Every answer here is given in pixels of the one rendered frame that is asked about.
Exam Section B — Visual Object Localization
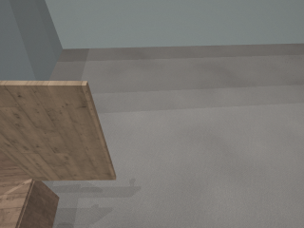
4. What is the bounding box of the cupboard door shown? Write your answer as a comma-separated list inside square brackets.
[0, 80, 117, 181]

